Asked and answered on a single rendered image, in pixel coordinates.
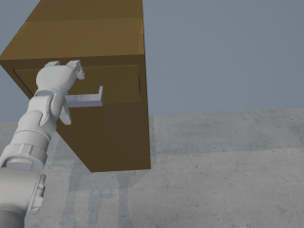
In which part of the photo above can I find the robot left upper arm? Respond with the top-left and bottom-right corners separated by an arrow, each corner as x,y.
0,167 -> 47,228

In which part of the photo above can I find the cabinet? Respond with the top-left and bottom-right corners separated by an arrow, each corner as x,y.
0,0 -> 151,173

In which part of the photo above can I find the handle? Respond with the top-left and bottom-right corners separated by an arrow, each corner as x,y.
65,85 -> 104,108

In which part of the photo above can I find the drawer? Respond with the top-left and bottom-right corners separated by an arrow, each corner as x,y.
15,65 -> 141,103

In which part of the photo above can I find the robot left hand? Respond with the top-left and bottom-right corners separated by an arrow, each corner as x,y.
36,60 -> 85,125

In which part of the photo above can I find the left robot forearm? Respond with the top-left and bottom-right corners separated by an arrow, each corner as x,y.
0,86 -> 65,171

